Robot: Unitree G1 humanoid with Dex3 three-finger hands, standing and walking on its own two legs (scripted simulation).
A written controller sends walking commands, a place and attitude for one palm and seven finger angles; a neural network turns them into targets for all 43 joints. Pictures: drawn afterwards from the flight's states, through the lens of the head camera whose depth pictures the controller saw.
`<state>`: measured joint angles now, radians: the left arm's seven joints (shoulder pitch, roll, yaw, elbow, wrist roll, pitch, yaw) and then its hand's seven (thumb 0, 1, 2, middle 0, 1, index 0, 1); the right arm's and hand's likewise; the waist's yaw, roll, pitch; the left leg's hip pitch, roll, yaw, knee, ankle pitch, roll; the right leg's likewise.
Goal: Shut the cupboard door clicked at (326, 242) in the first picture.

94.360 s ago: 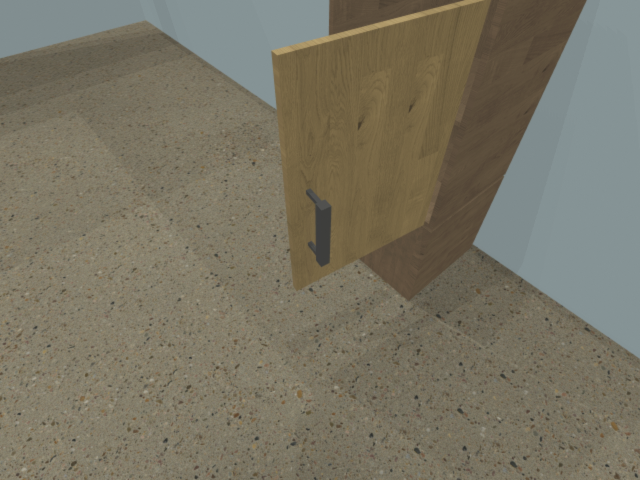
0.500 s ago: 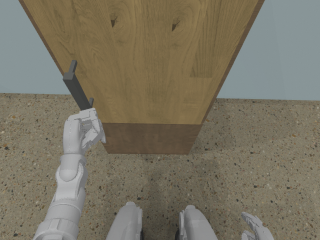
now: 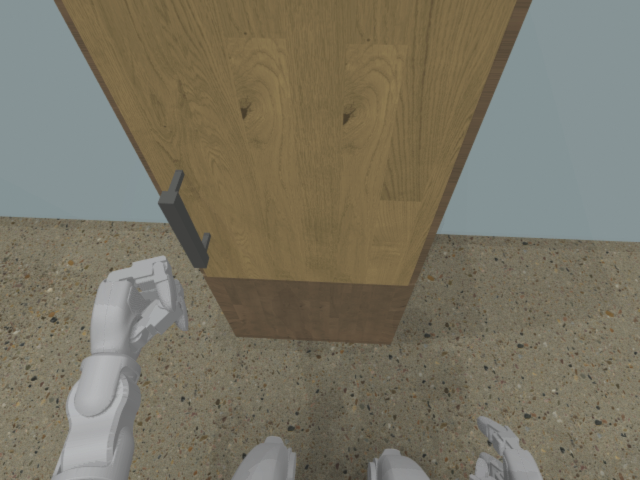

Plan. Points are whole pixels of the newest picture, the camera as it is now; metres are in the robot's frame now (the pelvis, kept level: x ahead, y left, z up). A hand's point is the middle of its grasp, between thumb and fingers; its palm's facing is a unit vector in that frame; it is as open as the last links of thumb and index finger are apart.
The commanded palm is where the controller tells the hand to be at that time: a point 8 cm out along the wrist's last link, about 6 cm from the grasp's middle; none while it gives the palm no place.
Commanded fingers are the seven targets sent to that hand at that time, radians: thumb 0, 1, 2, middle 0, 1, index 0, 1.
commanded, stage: draw the hand back to the body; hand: left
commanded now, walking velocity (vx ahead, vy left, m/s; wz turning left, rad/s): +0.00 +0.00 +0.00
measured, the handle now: (190, 222) +0.48 +0.23 -0.03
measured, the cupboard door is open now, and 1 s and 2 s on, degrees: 0 0 0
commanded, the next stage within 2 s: step back with the hand held close in 1.26 s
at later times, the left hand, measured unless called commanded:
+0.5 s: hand (60, 313) +0.25 +0.25 +0.14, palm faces +0.30 -0.88 -0.36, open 3.5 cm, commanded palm +0.21 +0.29 +0.17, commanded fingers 0.00 0.90 0.90 -0.69 -0.84 -0.69 -0.84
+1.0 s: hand out of the picture +0.22 +0.29 +0.25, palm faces +0.49 -0.76 -0.42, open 6.9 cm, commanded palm +0.17 +0.32 +0.26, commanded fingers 0.00 0.90 0.90 -0.20 -0.30 -0.20 -0.30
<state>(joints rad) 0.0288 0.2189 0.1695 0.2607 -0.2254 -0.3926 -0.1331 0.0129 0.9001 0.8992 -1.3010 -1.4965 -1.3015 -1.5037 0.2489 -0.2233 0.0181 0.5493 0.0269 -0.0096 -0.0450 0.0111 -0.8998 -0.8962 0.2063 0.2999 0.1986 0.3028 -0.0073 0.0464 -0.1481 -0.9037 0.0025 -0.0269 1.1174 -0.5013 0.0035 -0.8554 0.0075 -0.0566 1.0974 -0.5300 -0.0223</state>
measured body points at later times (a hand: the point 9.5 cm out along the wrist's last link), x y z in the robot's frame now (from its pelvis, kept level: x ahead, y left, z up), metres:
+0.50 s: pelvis +0.02 +0.01 +0.07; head +0.02 -0.01 +0.52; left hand +0.23 +0.29 +0.17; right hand +0.21 -0.21 -0.01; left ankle +0.02 +0.12 -0.66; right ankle +0.00 -0.11 -0.66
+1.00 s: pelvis +0.03 +0.02 +0.08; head +0.01 -0.02 +0.53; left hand +0.19 +0.33 +0.28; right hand +0.22 -0.19 +0.00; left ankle +0.02 +0.12 -0.66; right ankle +0.00 -0.11 -0.66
